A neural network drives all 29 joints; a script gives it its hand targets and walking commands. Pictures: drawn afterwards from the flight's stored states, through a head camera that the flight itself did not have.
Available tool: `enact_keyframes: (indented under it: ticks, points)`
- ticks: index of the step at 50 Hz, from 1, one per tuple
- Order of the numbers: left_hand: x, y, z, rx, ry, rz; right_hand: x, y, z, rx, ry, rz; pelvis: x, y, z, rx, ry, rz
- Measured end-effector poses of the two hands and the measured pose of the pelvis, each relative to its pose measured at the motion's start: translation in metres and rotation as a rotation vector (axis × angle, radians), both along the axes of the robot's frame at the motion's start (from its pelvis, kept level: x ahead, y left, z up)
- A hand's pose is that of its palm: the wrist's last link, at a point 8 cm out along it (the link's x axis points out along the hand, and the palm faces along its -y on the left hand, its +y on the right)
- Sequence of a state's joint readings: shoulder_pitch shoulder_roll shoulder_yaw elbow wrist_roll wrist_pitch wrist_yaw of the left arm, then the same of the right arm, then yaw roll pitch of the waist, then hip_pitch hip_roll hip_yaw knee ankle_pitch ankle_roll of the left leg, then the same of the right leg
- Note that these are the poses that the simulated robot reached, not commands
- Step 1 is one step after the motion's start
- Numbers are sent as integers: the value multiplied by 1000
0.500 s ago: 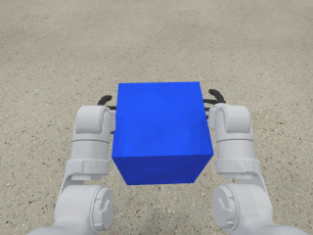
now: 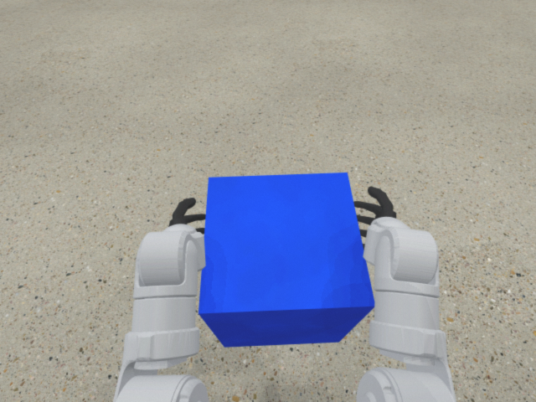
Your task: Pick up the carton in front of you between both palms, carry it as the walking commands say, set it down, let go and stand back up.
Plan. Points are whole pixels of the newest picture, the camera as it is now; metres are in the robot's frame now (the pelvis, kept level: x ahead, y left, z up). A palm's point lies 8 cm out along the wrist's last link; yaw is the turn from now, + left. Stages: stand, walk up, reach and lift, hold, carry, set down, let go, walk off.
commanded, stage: carry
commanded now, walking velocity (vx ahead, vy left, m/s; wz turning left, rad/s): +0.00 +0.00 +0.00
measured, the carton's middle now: (280, 268) +0.34 -0.01 +0.00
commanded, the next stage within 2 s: hold in 1.66 s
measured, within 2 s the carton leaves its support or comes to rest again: neither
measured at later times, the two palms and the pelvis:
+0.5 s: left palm (185, 182) +0.45 +0.16 +0.09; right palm (354, 177) +0.45 -0.13 +0.10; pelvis +0.16 +0.02 +0.00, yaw -2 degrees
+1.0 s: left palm (193, 211) +0.41 +0.14 +0.05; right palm (361, 209) +0.41 -0.14 +0.06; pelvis +0.13 +0.01 +0.00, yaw -3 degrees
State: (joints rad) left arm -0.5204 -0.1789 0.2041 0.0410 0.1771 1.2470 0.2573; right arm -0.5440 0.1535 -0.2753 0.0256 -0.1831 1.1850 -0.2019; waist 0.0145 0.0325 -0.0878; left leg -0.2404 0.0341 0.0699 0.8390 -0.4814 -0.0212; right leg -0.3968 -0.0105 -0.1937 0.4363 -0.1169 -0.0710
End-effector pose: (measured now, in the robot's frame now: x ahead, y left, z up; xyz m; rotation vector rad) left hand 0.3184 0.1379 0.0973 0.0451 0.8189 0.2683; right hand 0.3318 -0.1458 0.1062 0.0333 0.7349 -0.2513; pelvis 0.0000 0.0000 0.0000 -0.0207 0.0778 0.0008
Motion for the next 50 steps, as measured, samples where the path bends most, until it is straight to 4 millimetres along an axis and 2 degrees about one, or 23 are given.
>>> enact_keyframes:
  ticks: [3, 6, 13, 16, 22, 27, 33, 43, 50]
  points:
    - [6, -1, -11, -9, 52, 41, 13, -1, -14, 24, 54, 6, 25, -3, 9, 24, -1, 9]
    - [22, 4, -13, -9, 57, 35, 24, 4, -18, 26, 58, -4, 48, -3, 14, 34, -6, 3]
    - [79, 14, -1, -25, -54, -2, 72, 14, 1, -17, -54, -11, 106, 13, 3, 8, -42, -14]
    - [97, 19, 0, -40, -50, 1, 93, 19, 8, -44, -49, 3, 130, 16, 3, 29, -39, -28]
    - [122, 21, -4, -29, -18, -6, 117, 21, 2, -42, -18, 2, 158, 19, 1, 31, -25, -39]
    - [133, 17, -9, -21, -6, -22, 121, 17, -7, -33, -5, -17, 164, 20, -2, 29, -20, -45]
    - [132, 10, -17, -15, -2, -41, 116, 10, -16, -25, -1, -36, 162, 19, -5, 27, -19, -49]
    - [113, 7, -38, 10, 11, -78, 98, 7, -34, -58, 14, -14, 147, 16, -7, 23, -41, -51]
    - [97, 5, -45, 35, -10, -92, 83, 5, -42, -77, -8, 13, 133, 14, -5, 21, -54, -48]
